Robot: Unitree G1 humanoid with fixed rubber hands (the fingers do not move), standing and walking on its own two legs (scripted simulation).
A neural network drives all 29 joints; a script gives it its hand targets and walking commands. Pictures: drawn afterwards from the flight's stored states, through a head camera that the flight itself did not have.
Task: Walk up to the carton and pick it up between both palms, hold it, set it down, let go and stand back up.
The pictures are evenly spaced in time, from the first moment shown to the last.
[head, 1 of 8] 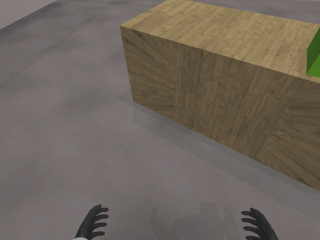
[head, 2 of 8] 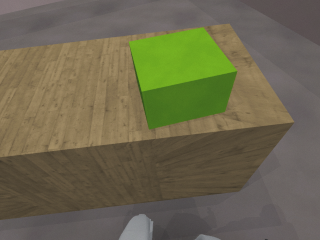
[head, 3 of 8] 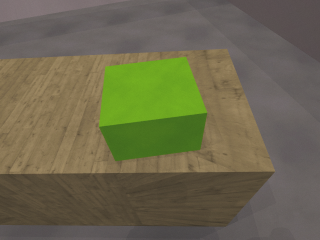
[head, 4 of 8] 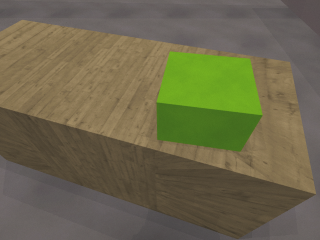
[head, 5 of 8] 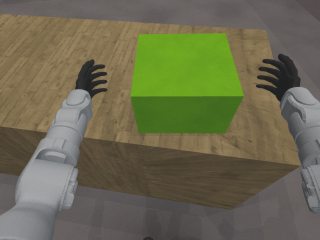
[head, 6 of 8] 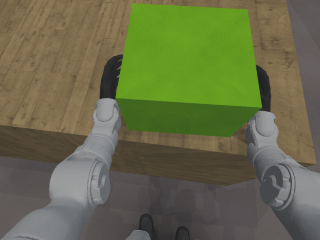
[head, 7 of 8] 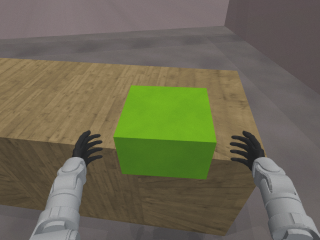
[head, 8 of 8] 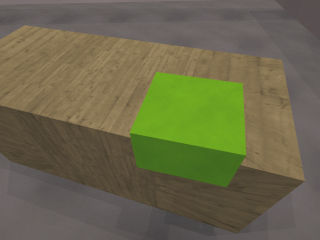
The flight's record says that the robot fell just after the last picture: no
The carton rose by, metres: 0.08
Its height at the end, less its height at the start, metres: +0.00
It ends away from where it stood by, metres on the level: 0.15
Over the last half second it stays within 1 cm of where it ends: yes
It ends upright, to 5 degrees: yes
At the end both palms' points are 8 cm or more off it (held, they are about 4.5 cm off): yes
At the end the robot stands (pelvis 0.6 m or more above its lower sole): yes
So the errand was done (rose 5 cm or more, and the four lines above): yes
